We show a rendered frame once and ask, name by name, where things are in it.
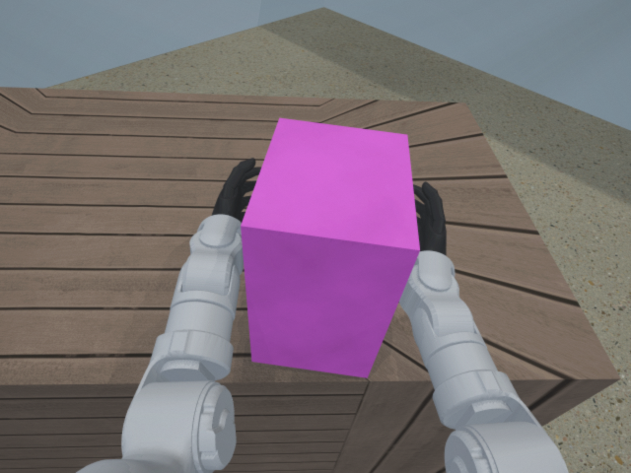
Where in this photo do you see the left robot forearm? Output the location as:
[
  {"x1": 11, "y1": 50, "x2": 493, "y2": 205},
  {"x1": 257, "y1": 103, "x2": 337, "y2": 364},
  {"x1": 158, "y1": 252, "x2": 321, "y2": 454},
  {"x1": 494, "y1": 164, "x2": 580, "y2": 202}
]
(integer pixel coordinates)
[{"x1": 121, "y1": 214, "x2": 244, "y2": 456}]

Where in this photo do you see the robot right upper arm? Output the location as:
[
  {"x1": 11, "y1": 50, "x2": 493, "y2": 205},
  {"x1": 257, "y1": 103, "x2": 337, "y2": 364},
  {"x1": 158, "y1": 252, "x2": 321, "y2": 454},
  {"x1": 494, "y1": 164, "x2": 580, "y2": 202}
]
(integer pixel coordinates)
[{"x1": 445, "y1": 421, "x2": 567, "y2": 473}]

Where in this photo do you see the carton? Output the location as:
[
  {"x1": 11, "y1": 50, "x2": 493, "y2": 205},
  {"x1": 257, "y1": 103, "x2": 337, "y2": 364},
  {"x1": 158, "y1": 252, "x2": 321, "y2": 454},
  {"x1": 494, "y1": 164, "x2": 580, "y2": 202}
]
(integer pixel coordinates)
[{"x1": 241, "y1": 118, "x2": 420, "y2": 378}]

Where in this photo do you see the right robot forearm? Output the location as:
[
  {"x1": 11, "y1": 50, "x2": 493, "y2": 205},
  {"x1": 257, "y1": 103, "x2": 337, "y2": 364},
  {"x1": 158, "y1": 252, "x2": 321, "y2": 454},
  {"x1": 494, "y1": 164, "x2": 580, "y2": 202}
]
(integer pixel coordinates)
[{"x1": 399, "y1": 250, "x2": 569, "y2": 473}]

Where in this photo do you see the right robot hand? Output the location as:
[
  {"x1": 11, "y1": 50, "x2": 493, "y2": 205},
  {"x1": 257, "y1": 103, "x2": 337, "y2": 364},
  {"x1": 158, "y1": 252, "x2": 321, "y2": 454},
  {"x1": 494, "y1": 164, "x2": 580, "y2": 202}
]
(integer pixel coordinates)
[{"x1": 413, "y1": 181, "x2": 447, "y2": 255}]

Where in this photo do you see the left robot hand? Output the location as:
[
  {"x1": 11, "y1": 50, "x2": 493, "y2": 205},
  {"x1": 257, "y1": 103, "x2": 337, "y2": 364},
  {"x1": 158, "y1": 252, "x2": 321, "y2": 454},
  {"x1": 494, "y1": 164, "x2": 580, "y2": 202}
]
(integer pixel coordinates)
[{"x1": 212, "y1": 158, "x2": 261, "y2": 222}]

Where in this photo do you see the robot left upper arm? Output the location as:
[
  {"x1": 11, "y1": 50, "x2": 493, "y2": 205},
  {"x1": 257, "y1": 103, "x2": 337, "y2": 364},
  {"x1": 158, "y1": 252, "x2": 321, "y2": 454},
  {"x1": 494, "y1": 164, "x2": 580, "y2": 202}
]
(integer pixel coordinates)
[{"x1": 76, "y1": 380, "x2": 237, "y2": 473}]

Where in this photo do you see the pedestal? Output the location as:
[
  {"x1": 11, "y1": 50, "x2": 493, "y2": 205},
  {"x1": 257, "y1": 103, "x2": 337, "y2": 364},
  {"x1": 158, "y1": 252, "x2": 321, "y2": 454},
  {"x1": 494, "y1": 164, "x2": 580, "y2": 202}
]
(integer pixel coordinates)
[{"x1": 0, "y1": 87, "x2": 621, "y2": 473}]

